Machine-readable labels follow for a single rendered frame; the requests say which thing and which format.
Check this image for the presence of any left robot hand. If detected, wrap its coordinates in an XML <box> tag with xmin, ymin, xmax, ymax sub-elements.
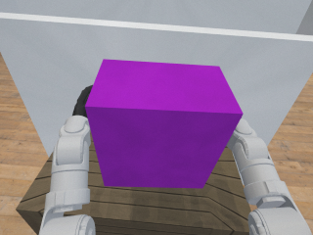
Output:
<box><xmin>72</xmin><ymin>85</ymin><xmax>93</xmax><ymax>118</ymax></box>

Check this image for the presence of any robot right forearm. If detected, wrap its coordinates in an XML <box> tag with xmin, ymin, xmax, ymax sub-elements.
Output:
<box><xmin>226</xmin><ymin>118</ymin><xmax>312</xmax><ymax>235</ymax></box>

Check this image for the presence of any left robot upper arm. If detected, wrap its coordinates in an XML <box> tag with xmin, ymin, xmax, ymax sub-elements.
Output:
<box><xmin>40</xmin><ymin>214</ymin><xmax>96</xmax><ymax>235</ymax></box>

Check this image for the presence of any carton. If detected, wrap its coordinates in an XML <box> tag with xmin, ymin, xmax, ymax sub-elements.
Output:
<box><xmin>85</xmin><ymin>59</ymin><xmax>243</xmax><ymax>189</ymax></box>

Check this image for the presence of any robot left forearm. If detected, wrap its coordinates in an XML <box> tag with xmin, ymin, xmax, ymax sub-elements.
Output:
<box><xmin>38</xmin><ymin>115</ymin><xmax>91</xmax><ymax>235</ymax></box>

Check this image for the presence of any right robot upper arm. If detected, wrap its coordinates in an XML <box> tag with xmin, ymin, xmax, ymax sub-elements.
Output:
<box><xmin>247</xmin><ymin>207</ymin><xmax>310</xmax><ymax>235</ymax></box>

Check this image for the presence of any pedestal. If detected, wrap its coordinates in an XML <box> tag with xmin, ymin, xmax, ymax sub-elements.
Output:
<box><xmin>16</xmin><ymin>130</ymin><xmax>251</xmax><ymax>235</ymax></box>

